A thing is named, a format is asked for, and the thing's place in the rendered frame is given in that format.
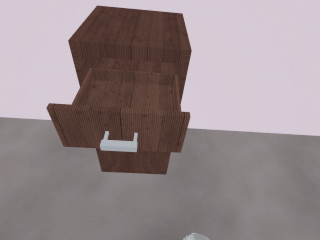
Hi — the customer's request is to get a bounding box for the handle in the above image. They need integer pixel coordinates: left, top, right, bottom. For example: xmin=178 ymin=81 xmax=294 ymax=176
xmin=100 ymin=131 xmax=138 ymax=152

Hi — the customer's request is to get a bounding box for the cabinet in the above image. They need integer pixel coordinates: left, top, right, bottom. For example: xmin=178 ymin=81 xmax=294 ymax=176
xmin=68 ymin=5 xmax=192 ymax=175

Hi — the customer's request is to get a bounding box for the drawer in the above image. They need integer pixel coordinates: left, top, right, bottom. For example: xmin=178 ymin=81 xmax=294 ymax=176
xmin=46 ymin=68 xmax=191 ymax=153

